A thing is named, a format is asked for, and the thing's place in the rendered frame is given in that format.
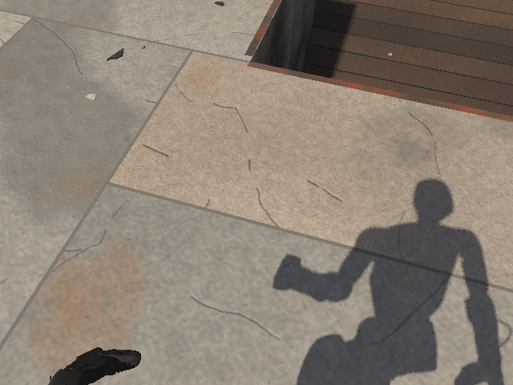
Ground robot left hand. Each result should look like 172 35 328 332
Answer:
48 347 141 385

